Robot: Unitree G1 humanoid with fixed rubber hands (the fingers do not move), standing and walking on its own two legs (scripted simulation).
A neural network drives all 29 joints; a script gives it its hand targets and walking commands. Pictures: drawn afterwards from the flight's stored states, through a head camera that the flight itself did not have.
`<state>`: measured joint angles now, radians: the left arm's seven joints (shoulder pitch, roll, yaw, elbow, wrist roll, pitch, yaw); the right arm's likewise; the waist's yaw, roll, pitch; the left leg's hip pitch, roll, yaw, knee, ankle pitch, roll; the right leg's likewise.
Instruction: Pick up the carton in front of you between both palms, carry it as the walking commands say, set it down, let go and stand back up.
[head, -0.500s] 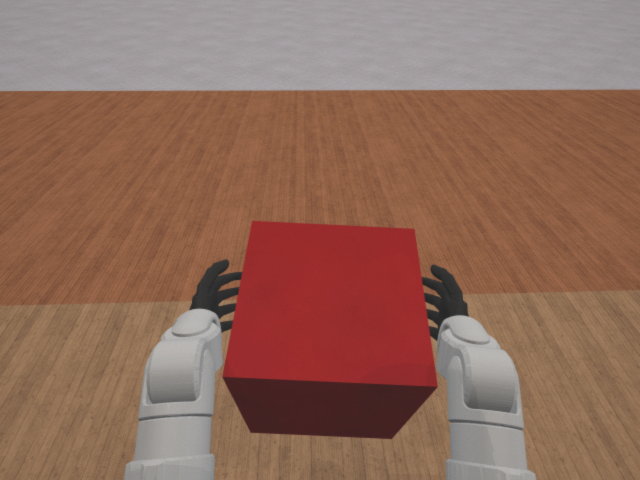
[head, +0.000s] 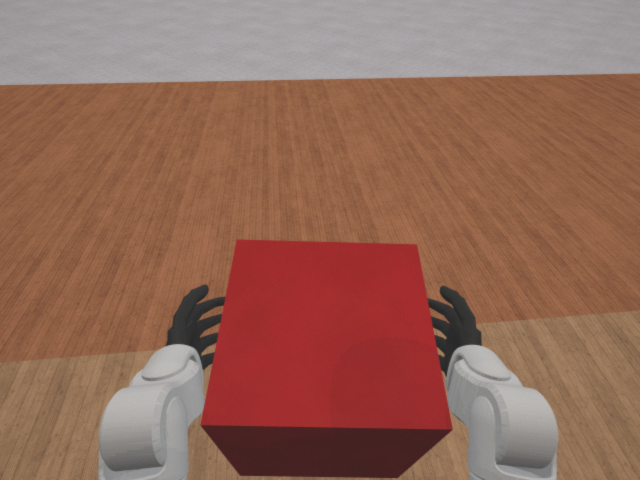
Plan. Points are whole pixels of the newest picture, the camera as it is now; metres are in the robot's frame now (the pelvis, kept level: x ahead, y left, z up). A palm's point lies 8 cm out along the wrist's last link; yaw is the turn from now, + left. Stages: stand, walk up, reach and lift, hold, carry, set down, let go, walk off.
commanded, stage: carry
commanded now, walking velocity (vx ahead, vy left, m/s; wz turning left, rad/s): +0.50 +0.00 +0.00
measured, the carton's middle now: (322, 367) +0.25 -0.01 +0.03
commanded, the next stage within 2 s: none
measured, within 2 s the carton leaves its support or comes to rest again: neither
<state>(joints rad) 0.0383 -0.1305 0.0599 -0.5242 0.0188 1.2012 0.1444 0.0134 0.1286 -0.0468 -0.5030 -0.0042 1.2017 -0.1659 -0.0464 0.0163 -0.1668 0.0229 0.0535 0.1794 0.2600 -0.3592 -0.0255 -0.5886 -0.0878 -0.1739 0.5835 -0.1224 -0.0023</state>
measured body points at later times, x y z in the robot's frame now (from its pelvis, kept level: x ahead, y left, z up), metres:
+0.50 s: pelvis +0.32 -0.03 +0.00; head +0.30 -0.04 +0.45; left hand +0.56 +0.13 +0.10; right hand +0.56 -0.18 +0.10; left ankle +0.47 +0.11 -0.70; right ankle +0.18 -0.11 -0.74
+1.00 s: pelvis +0.66 +0.00 +0.00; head +0.65 +0.00 +0.45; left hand +0.94 +0.15 +0.10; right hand +0.94 -0.15 +0.10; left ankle +0.53 +0.08 -0.74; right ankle +0.82 -0.13 -0.70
